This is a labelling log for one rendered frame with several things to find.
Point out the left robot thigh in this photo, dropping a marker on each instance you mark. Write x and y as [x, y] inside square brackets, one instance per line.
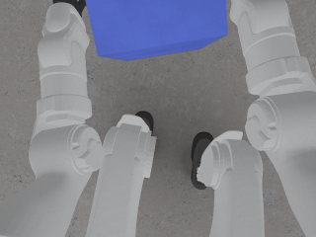
[119, 184]

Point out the left robot forearm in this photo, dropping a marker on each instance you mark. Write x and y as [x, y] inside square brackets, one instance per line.
[62, 70]

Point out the robot left hand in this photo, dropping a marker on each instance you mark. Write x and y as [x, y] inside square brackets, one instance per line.
[79, 5]

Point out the right robot forearm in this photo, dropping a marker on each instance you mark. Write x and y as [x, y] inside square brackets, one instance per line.
[269, 46]

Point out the carton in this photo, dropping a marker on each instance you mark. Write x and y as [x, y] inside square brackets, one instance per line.
[136, 29]

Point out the robot left upper arm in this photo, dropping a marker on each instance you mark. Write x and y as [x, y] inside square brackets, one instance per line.
[63, 160]

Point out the robot right upper arm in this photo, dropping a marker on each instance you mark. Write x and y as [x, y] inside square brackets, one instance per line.
[284, 126]

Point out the left robot shin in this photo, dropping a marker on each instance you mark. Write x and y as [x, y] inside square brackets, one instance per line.
[111, 135]

